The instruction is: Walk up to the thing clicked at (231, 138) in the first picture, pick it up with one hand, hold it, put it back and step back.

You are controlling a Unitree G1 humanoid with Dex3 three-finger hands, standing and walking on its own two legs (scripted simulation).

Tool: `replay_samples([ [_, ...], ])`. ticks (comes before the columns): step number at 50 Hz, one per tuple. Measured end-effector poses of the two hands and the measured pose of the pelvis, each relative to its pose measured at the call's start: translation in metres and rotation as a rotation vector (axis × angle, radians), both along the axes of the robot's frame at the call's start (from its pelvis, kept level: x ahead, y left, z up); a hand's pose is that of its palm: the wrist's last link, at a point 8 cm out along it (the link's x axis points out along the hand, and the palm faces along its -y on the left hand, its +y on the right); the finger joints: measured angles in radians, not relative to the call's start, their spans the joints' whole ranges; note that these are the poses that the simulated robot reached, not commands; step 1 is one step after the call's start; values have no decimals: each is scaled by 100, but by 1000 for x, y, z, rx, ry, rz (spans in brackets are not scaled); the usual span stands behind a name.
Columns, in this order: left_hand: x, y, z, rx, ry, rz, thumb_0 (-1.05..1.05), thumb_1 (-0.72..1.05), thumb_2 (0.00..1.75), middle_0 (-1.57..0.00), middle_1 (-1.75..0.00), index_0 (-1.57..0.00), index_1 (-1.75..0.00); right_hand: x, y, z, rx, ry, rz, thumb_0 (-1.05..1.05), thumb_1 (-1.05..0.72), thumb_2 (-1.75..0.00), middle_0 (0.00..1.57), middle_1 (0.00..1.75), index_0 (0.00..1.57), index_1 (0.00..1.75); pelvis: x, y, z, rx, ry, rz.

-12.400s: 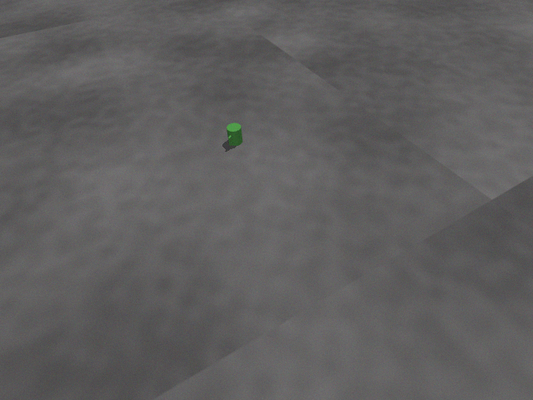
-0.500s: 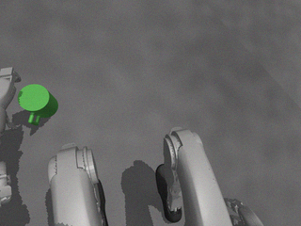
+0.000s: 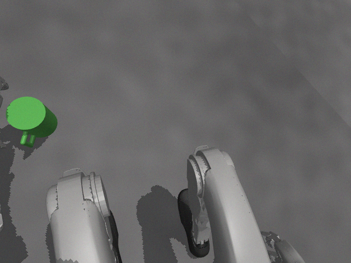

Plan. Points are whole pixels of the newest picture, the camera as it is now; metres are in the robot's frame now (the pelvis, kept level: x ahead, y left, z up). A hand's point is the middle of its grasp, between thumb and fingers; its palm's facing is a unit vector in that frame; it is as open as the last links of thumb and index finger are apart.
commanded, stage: rise first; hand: left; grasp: from above
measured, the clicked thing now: (32, 124) +0.46 +0.32 -0.28
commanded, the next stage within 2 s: approach in 0.88 s
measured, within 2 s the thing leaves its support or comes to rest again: neither
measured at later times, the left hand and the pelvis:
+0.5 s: hand out of the picture +0.44 +0.36 -0.14, palm faces -0.43 -0.08 -0.90, open 14.2 cm; pelvis +0.00 +0.00 +0.01, yaw +0 degrees
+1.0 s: hand out of the picture +0.44 +0.35 -0.14, palm faces -0.44 -0.08 -0.90, open 14.0 cm; pelvis +0.00 +0.00 +0.01, yaw +1 degrees
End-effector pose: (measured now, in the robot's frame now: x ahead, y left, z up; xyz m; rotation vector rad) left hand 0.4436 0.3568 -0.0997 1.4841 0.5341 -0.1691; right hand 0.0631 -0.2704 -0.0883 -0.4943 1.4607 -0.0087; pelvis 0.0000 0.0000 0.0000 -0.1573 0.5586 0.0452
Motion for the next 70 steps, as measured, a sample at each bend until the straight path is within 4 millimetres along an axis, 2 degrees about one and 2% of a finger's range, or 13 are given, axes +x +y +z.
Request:
replay_samples([
  [26, -2, -1, 19, 11, 1, -18, 0, -57, 105, -12, -100, -8, -103, 7, 3, 8, 9, -37, -2, 0, -91, -91, 20, 30, 21, 30, -3, 1, 9, -1, 5, 8],
  [44, -3, -2, 14, 7, 0, -28, 0, -55, 103, -14, -99, -10, -102, -6, 3, 8, 6, -14, -7, 0, -91, -91, 20, 30, 21, 30, -5, 1, 6, -2, -2, 9],
  [54, -4, -4, 12, 11, 21, -26, 0, -55, 105, -13, -99, -10, -102, -4, 4, 8, 13, -16, -4, 0, -91, -90, 20, 30, 21, 30, -5, 1, 7, 0, 1, 9],
  [59, 2, -16, 4, 1, 27, -66, 0, -56, 107, -12, -101, -9, -104, -4, 3, 7, 8, -17, 10, 0, -90, -90, 20, 30, 21, 30, -5, 1, 5, 0, 0, 8],
  [66, 27, -47, 0, -12, -52, -103, 0, -56, 109, -11, -102, -8, -105, -8, 1, 8, -9, -27, 5, 0, -90, -90, 20, 30, 21, 30, -4, 0, 0, 0, 6, 4],
  [70, 39, -55, 1, 2, -67, -66, 0, -56, 109, -11, -102, -8, -105, -14, 1, 8, -4, -32, -11, 0, -90, -90, 20, 30, 21, 30, -3, 0, -1, 1, 12, -2],
])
